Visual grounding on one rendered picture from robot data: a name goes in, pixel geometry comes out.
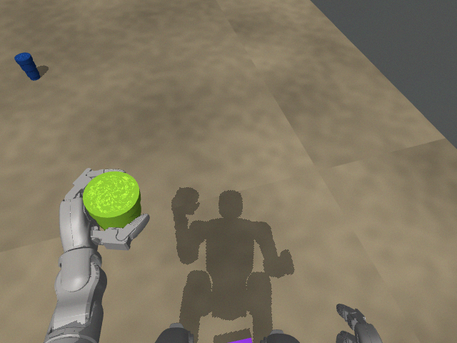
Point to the right robot hand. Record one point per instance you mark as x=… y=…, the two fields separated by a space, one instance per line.
x=364 y=332

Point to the left robot arm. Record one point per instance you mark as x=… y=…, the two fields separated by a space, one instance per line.
x=79 y=287

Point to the left robot hand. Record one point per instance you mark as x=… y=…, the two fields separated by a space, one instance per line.
x=78 y=228

